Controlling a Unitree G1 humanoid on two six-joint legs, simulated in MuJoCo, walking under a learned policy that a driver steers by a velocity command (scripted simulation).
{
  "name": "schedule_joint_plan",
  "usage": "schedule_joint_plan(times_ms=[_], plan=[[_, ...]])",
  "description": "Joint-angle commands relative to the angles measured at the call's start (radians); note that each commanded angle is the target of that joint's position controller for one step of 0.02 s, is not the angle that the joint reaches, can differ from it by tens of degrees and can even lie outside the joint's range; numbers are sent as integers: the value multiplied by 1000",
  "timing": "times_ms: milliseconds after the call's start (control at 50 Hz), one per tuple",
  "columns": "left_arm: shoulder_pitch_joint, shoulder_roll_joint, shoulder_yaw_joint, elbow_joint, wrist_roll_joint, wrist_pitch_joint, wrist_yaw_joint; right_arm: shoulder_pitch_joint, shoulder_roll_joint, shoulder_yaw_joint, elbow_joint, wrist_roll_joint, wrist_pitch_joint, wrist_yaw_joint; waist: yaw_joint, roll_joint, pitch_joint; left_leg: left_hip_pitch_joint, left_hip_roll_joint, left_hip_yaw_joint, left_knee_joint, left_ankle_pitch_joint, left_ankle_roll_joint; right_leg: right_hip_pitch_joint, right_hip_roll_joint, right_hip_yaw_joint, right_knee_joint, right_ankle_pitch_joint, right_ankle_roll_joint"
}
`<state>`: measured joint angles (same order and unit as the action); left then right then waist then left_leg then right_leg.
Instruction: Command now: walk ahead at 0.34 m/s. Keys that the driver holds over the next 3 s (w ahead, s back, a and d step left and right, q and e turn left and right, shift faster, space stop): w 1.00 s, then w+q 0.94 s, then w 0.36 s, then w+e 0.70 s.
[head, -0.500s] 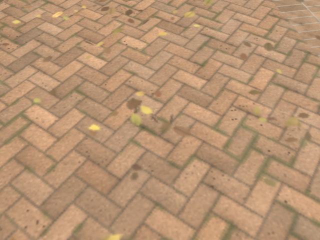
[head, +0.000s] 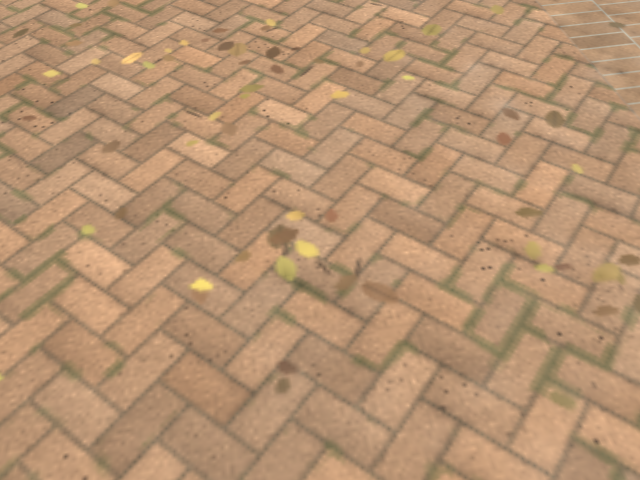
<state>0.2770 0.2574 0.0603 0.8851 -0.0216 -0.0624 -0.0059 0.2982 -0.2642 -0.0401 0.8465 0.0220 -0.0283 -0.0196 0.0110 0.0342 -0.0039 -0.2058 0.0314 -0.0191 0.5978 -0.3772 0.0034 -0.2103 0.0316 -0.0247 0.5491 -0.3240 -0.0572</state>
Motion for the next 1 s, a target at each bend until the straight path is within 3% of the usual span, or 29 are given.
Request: schedule_joint_plan(times_ms=[20,40,60,80,120,160,220,260,320,360,380,400,420,440,460,480,500,520,540,600,680,760,840,880,920,940,960,980,1000], plan=[[240,218,55,19,12,-30,-9,-235,-96,-17,-173,8,-57,-2,132,-282,72,-595,-63,-7,362,-174,6,380,-386,695,-366,-100,-250],[204,164,37,8,20,-40,-7,-197,-122,-28,-159,21,-68,5,90,-181,83,-669,-15,-61,494,-161,25,409,-390,647,-337,-29,-253],[183,138,29,-2,18,-46,-6,-170,-111,-25,-144,23,-76,14,70,-139,66,-705,14,-67,533,-82,47,435,-362,566,-330,3,-225],[166,133,24,-5,15,-44,-6,-182,-105,-24,-143,15,-80,22,62,-109,71,-734,43,-55,524,-8,58,436,-345,494,-342,53,-197],[161,87,4,-2,18,-29,-6,-218,-90,-24,-151,2,-80,42,53,-113,74,-688,74,-24,452,96,50,388,-290,351,-367,244,-150],[169,92,1,-1,14,-16,3,-252,-52,-11,-164,-4,-74,59,57,-119,75,-625,63,24,342,177,19,322,-248,248,-391,348,-144],[173,139,5,-1,16,-10,20,-363,-15,10,-205,-3,-72,69,78,-112,110,-466,24,70,97,331,-10,173,-204,151,-435,339,-129],[205,162,10,12,11,-14,23,-400,-37,7,-220,4,-70,70,83,-132,127,-381,2,75,11,395,-8,139,-224,143,-462,312,-129],[200,167,16,26,-2,-16,21,-407,-82,-4,-234,8,-70,71,50,-137,139,-357,2,41,-60,399,35,215,-272,131,-431,399,-105],[182,185,24,24,4,-8,20,-336,-120,-21,-220,2,-70,67,-5,-153,68,-248,-31,59,-63,350,72,279,-279,105,-311,699,-78],[171,190,26,22,9,0,20,-223,-148,-39,-188,1,-67,61,-69,-157,-10,-101,-61,82,-61,329,98,274,-256,77,-168,867,-60],[169,178,21,15,17,8,23,-57,-180,-59,-139,3,-60,50,-145,-145,-111,129,-58,79,-50,326,125,181,-214,50,34,888,-32],[191,126,2,-14,42,9,26,112,-252,-76,-105,-8,-51,36,-183,14,-255,433,156,-180,-27,269,184,-58,-147,22,372,518,-5],[339,-19,-34,-10,19,-11,14,128,-285,-74,-85,-20,-54,53,-84,302,-407,641,359,-711,-243,-76,335,-354,39,104,687,-228,39],[235,109,-5,-10,-10,-32,8,73,-182,-50,-92,-10,-58,54,-114,173,-277,535,324,-742,-348,-200,285,-460,-16,181,786,-223,23],[120,158,11,-47,-31,-43,5,-8,-151,-40,-98,-7,-62,52,-97,102,-117,381,298,-578,-359,-133,245,-510,-65,143,781,-125,8],[73,146,8,-56,-23,-48,13,-73,-143,-37,-105,-14,-67,54,-63,2,-54,236,263,-459,-375,23,230,-464,-115,123,736,-30,7],[60,135,13,-57,-6,-46,17,-111,-124,-34,-106,-26,-73,57,-31,-8,-19,132,222,-363,-392,143,224,-422,-147,118,684,26,11],[86,119,13,-52,0,-36,17,-127,-108,-29,-102,-38,-79,58,1,28,-26,74,194,-303,-418,192,221,-360,-173,128,657,62,12],[80,88,10,-56,7,-7,21,-114,-103,-29,-74,-26,-95,58,23,31,2,-7,174,-213,-482,248,245,-353,-192,110,574,92,34],[-79,88,7,-114,23,-9,20,-49,-144,-37,-40,-22,-87,36,-14,0,60,21,162,-143,-516,305,243,-474,-198,97,344,290,72],[-223,60,-9,-153,17,-28,2,28,-172,-39,-7,-9,-75,23,-71,-5,75,52,135,-64,-510,342,206,-416,-149,46,97,460,74],[-334,68,-15,-201,6,-38,-22,105,-176,-40,36,-4,-52,21,-104,-1,94,197,186,-70,-450,382,203,-449,-122,43,-10,418,54],[-347,84,-13,-219,5,-42,-34,112,-186,-45,46,-3,-39,17,-89,13,85,273,219,-83,-399,457,190,-445,-109,45,-44,337,29],[-277,118,0,-207,5,-45,-38,91,-203,-50,45,-3,-28,13,-39,44,34,310,222,-76,-305,672,168,-326,-72,17,-64,254,-3],[-160,149,19,-175,6,-46,-35,68,-203,-48,41,-5,-22,12,29,46,-39,292,186,-42,-166,831,147,-159,-40,-14,-92,261,-31],[16,205,43,-126,12,-45,-25,67,-174,-34,27,-14,-20,9,102,26,-168,171,134,-3,51,795,116,120,-80,23,-59,289,-74],[155,303,67,-102,33,-39,-17,151,-81,-4,-6,-24,-36,15,96,-154,-336,-213,7,54,435,442,46,535,-336,415,-50,199,-209],[183,260,57,-88,17,-32,-19,175,-54,8,12,-16,-59,21,95,-293,-417,-430,-99,-45,646,-180,25,650,-440,759,-205,75,-291]])
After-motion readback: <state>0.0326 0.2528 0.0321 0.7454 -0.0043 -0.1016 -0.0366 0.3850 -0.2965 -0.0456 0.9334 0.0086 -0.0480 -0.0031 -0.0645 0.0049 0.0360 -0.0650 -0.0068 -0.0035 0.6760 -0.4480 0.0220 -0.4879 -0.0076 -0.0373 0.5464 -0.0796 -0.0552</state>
